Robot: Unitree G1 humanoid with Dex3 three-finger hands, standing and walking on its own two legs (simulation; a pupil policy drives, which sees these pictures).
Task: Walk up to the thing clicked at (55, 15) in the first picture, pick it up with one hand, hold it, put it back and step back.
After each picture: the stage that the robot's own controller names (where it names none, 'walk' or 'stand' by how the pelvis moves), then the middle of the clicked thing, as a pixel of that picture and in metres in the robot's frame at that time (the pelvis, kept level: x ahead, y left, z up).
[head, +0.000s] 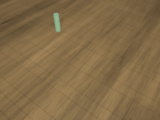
stand; (57, 22) +1.83 +0.42 -0.65
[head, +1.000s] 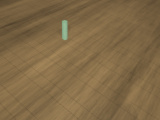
walk; (64, 30) +1.70 +0.24 -0.63
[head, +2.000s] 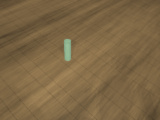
walk; (67, 50) +1.18 +0.19 -0.64
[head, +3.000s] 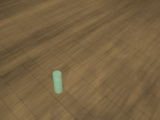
walk; (57, 82) +0.79 +0.22 -0.64
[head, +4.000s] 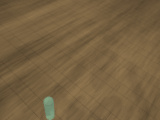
stand; (49, 108) +0.57 +0.20 -0.65
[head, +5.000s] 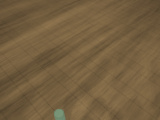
stand; out of the picture +0.50 +0.22 -0.65
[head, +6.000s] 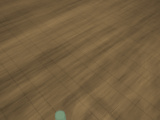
stand; out of the picture +0.48 +0.19 -0.65
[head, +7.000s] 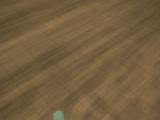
stand; out of the picture +0.49 +0.20 -0.65
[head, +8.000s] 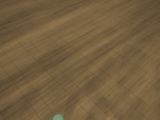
stand; out of the picture +0.47 +0.20 -0.66
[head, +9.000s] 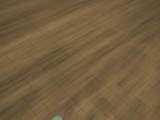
stand; out of the picture +0.46 +0.21 -0.66
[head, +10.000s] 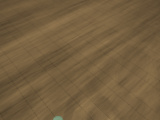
stand; out of the picture +0.45 +0.21 -0.66
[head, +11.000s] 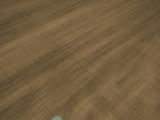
stand; out of the picture +0.45 +0.21 -0.66
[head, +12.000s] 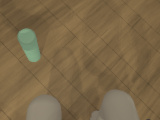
go down; (30, 47) +0.54 +0.21 -0.33
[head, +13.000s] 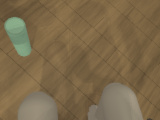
go down; (20, 39) +0.55 +0.21 -0.28
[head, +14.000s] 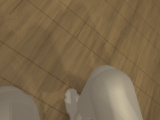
close in; out of the picture +0.55 +0.26 -0.19
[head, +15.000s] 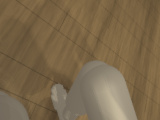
close; out of the picture +0.54 +0.28 -0.18
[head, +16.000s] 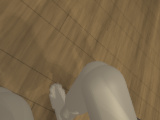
lift; out of the picture +0.50 +0.24 -0.19
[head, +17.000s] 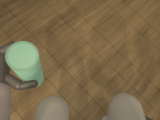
lift; (29, 69) +0.38 +0.19 -0.04
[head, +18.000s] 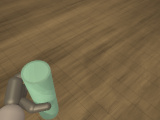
hold; (43, 94) +0.31 +0.15 +0.07
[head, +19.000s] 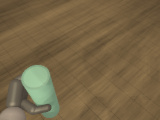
hold; (44, 96) +0.31 +0.15 +0.03
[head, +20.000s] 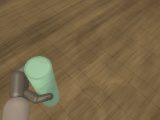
crouch; (45, 85) +0.35 +0.14 -0.01
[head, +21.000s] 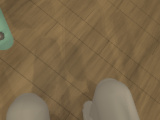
lower; out of the picture +0.52 +0.20 -0.06
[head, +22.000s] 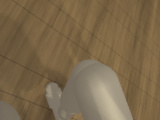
lower; out of the picture +0.50 +0.23 -0.19
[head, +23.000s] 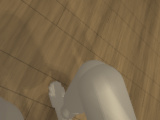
lower; out of the picture +0.51 +0.24 -0.19
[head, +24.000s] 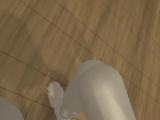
lower; out of the picture +0.51 +0.24 -0.19
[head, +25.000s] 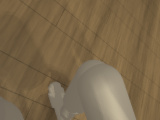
lower; out of the picture +0.50 +0.24 -0.19
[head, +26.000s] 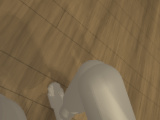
draw back; out of the picture +0.50 +0.23 -0.19
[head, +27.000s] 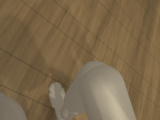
rise; out of the picture +0.50 +0.23 -0.19
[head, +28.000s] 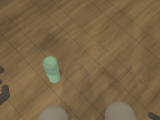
walk; (52, 71) +0.50 +0.15 -0.39
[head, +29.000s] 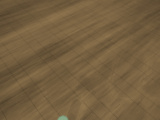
stand; out of the picture +0.43 +0.14 -0.60
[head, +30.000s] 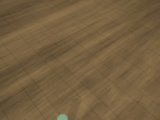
stand; out of the picture +0.44 +0.15 -0.60
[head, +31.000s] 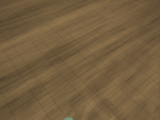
stand; out of the picture +0.43 +0.13 -0.64
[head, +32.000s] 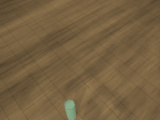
walk; (70, 110) +0.48 +0.12 -0.64
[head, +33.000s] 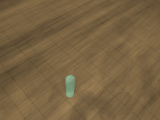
walk; (70, 86) +0.66 +0.10 -0.64
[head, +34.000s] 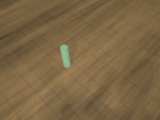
walk; (65, 56) +0.98 +0.27 -0.62
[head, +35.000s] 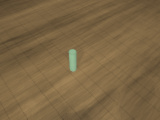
stand; (72, 60) +1.07 +0.15 -0.64
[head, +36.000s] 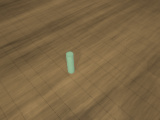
stand; (70, 62) +1.07 +0.17 -0.66
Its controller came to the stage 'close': yes
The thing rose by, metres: 0.68
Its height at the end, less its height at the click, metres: +0.00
